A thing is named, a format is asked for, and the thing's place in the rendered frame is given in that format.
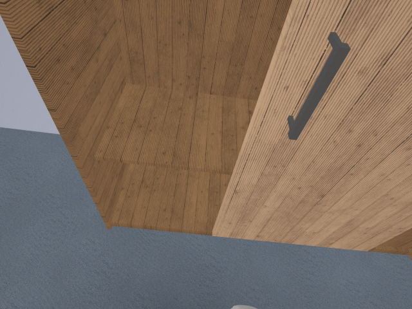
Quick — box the handle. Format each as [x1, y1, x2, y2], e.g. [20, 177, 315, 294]
[287, 32, 351, 140]

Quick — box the wardrobe door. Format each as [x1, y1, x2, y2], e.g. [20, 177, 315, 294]
[380, 228, 412, 248]
[212, 0, 412, 251]

